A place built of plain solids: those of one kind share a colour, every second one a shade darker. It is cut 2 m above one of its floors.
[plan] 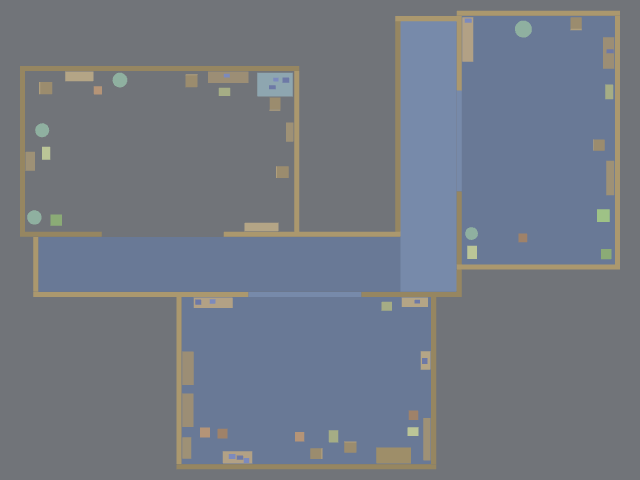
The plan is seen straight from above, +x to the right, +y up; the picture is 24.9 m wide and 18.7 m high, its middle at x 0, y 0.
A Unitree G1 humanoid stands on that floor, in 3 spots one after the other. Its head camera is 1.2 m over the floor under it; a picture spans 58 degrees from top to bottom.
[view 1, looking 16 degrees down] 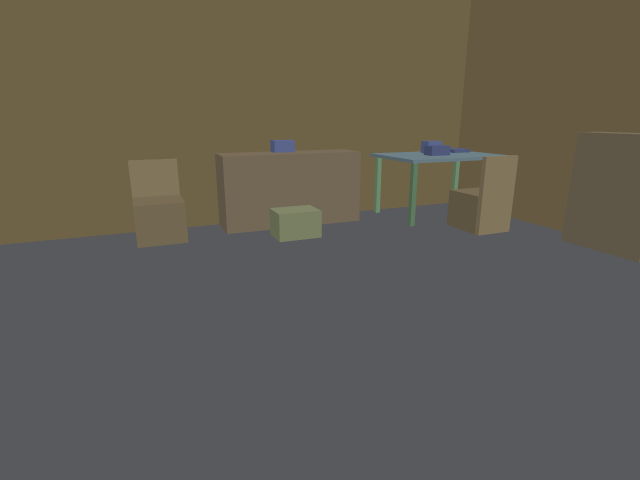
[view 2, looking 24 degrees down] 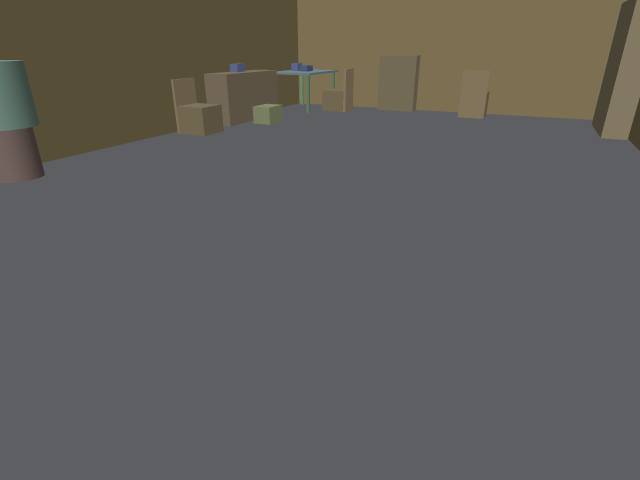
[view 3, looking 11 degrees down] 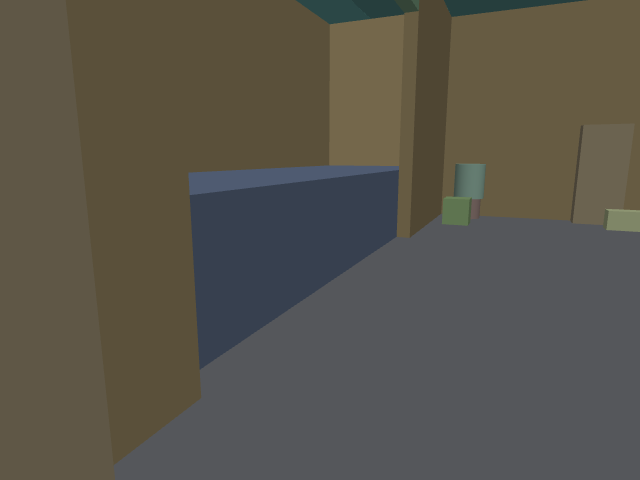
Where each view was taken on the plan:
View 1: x -5.18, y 1.68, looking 67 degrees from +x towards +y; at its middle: ground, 4.35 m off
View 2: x -10.37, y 1.68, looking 25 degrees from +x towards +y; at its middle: ground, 2.95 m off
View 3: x -2.17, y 1.68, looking -156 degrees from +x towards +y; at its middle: floor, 3.90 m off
